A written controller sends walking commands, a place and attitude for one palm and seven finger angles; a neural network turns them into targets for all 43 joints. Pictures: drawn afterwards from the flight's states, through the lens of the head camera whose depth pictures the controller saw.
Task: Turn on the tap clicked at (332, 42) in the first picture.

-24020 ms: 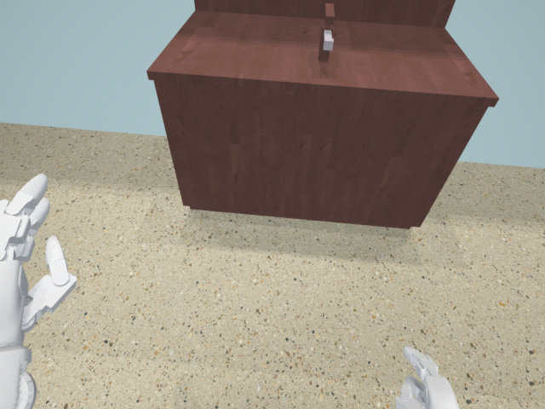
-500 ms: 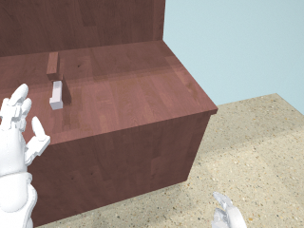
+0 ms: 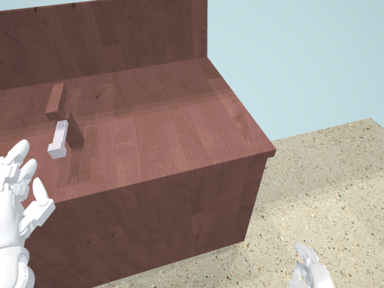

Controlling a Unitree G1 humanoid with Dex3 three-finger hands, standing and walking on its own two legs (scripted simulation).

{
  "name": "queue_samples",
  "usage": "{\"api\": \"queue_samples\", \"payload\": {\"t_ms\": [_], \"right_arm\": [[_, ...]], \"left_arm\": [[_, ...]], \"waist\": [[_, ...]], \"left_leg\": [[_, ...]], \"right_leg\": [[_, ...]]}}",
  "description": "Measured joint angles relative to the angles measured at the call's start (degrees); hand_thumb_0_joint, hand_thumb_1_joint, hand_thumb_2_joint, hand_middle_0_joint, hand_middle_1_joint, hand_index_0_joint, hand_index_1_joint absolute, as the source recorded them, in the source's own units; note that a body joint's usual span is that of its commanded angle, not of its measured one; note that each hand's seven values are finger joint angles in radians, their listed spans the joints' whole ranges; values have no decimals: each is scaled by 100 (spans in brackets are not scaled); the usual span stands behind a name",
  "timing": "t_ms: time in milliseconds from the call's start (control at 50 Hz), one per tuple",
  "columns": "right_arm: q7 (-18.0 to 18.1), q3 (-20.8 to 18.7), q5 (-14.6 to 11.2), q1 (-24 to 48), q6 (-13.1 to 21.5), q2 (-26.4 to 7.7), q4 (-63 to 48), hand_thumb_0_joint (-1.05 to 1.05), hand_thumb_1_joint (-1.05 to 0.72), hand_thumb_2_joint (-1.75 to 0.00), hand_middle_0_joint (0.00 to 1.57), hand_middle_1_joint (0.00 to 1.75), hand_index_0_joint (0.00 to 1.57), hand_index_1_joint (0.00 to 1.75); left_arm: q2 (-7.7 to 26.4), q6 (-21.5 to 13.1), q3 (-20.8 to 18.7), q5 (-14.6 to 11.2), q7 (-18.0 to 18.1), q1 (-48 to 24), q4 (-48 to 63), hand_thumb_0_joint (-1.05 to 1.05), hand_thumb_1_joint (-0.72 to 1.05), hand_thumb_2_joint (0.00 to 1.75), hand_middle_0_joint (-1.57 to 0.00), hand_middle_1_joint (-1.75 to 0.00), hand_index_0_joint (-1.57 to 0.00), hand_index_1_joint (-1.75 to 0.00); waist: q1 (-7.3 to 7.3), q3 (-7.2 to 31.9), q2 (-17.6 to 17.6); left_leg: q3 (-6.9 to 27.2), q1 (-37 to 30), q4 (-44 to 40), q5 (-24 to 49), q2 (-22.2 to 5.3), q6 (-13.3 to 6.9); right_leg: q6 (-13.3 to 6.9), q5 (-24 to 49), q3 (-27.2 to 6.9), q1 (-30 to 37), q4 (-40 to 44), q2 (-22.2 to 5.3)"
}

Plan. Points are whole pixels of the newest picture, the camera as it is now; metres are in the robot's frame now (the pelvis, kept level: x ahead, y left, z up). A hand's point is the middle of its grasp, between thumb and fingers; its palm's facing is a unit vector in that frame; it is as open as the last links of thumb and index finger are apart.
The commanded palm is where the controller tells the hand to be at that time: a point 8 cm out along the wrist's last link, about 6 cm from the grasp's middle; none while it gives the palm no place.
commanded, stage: turn the palm inward beside the body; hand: left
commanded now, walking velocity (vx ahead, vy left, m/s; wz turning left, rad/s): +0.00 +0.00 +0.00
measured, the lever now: (57, 150) +0.36 +0.38 +0.10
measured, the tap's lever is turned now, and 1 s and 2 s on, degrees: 0 0 0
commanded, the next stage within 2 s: reach beside the lever's end, fingers flat in 1.28 s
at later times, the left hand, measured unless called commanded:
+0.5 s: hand (45, 222) +0.17 +0.25 +0.15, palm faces +0.52 -0.84 -0.13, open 7.5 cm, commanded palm +0.11 +0.29 +0.16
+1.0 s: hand (39, 229) +0.15 +0.26 +0.15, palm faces +0.55 -0.83 -0.08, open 7.5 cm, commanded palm +0.10 +0.29 +0.16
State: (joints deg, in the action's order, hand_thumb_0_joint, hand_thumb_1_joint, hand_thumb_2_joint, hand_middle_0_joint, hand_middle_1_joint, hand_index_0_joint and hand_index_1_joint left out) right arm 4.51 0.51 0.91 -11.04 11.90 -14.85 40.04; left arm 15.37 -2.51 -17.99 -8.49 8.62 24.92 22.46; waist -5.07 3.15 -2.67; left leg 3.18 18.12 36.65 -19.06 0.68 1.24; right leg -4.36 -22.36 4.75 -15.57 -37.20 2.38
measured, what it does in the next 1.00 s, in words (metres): stands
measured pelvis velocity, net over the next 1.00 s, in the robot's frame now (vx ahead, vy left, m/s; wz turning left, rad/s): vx -0.03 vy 0.02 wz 0.01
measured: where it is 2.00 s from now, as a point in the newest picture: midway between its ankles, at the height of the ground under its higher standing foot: outside the picture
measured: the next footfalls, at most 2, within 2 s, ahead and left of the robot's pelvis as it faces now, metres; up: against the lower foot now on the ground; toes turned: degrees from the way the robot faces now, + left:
none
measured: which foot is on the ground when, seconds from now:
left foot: down 0.00-1.00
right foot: down 0.00-1.00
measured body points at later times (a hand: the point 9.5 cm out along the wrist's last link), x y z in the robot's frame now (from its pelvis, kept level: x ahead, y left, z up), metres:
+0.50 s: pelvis -0.03 +0.01 +0.00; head -0.05 -0.01 +0.45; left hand +0.13 +0.30 +0.16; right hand +0.18 -0.19 -0.07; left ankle +0.00 +0.14 -0.72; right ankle -0.03 -0.06 -0.72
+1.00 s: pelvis -0.03 +0.02 +0.00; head -0.06 +0.00 +0.45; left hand +0.12 +0.30 +0.16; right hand +0.19 -0.17 -0.06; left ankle +0.00 +0.14 -0.72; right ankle -0.03 -0.06 -0.72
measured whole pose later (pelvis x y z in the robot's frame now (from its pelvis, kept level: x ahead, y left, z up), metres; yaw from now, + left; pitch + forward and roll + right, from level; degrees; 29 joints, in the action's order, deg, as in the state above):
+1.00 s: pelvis -0.03 +0.02 +0.00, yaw +1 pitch -3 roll +0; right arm 6.3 4.1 0.6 -8.5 15.1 -11.9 40.9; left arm 9.7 9.2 -11.5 -11.2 14.0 25.8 29.0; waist -6.2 2.0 -3.3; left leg 3.6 16.2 35.6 -16.2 1.3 0.1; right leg -3.3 -18.8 5.2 -12.6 -34.4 1.8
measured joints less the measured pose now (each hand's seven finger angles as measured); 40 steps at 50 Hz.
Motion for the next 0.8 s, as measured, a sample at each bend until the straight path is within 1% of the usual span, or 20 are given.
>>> {"api": "queue_samples", "payload": {"t_ms": [80,200,300,440,620,700,800], "right_arm": [[28,-7,-12,22,84,33,-20,1,-91,-90,20,30,20,30],[20,40,-15,66,189,135,-63,1,-91,-90,20,30,20,30],[43,124,-23,80,216,203,-77,1,-91,-90,20,30,20,30],[99,235,-38,79,236,280,-23,1,-91,-90,20,30,20,30],[134,284,-48,114,320,246,6,1,-91,-90,20,30,20,30],[148,303,-49,133,330,266,33,1,-91,-90,20,30,20,30],[176,317,-54,183,328,277,70,1,-91,-90,20,30,20,30]], "left_arm": [[-115,-32,99,-110,-97,103,93,2,89,90,-20,-30,-20,-30],[-222,-80,230,-78,21,47,173,2,89,90,-20,-30,-20,-30],[-279,126,347,-76,135,16,226,2,89,90,-20,-30,-20,-30],[-330,444,432,-149,250,8,273,2,89,90,-20,-30,-20,-30],[-456,658,635,-114,466,67,402,2,90,90,-20,-30,-20,-30],[-478,745,677,-161,509,151,495,2,90,90,-20,-30,-20,-30],[-525,941,680,-206,587,144,531,2,90,90,-20,-30,-20,-30]], "waist": [[-45,20,12],[-87,5,40],[-89,5,0],[-77,-8,11],[-53,-110,-38],[-50,-122,-32],[-64,-176,-54]], "left_leg": [[0,37,-8,-2,41,-20],[-6,105,59,1,52,-23],[-29,95,68,46,53,-50],[-38,36,34,150,33,-66],[-19,-21,16,274,23,-88],[-11,-47,-8,311,23,-96],[26,-92,-1,310,25,-104]], "right_leg": [[17,-31,2,-50,-34,-42],[17,-24,1,-112,-91,-55],[39,38,-20,-102,-82,-58],[54,173,-27,-27,-1,-40],[75,333,-6,67,91,-29],[83,374,2,103,129,-28],[93,389,36,184,175,-26]]}}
